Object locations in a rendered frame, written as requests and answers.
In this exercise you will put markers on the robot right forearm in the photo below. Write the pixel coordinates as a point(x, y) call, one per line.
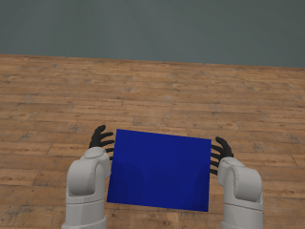
point(243, 190)

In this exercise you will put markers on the robot left hand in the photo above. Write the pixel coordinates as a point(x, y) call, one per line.
point(97, 136)

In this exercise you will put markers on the carton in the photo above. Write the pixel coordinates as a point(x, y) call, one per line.
point(158, 170)

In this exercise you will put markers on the robot right hand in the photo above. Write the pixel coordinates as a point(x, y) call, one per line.
point(226, 151)

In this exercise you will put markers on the robot left forearm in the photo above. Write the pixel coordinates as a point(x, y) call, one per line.
point(85, 190)

